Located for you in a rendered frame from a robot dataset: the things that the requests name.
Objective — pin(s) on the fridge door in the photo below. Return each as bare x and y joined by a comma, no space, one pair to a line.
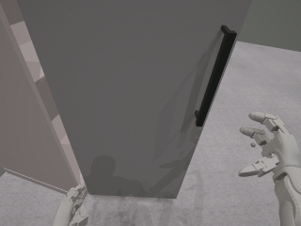
127,77

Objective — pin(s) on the robot right forearm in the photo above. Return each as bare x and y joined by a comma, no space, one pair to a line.
287,188

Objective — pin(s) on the right robot hand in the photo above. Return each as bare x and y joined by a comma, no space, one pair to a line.
285,149

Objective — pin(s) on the left robot hand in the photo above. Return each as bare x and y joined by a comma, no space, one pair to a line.
65,212

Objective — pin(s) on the handle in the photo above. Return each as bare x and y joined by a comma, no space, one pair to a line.
220,63

